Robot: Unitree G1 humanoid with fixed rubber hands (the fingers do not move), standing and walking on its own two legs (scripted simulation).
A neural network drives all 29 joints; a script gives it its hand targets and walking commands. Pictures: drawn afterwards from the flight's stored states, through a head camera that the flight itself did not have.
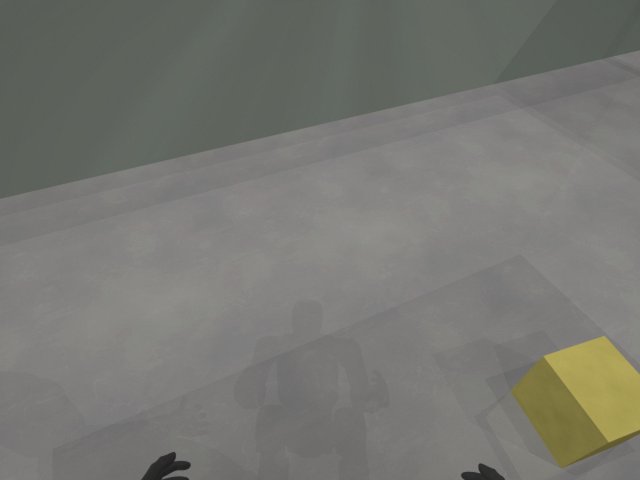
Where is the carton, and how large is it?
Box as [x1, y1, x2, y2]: [511, 336, 639, 467]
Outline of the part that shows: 604,336 543,356 511,390 514,397 560,467 616,445 639,433 639,374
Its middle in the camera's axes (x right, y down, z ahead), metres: +0.76 +0.46 +1.11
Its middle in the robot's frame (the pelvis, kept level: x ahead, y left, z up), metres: +0.51 -0.75 -0.64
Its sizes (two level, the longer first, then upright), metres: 0.231 0.214 0.241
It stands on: the floor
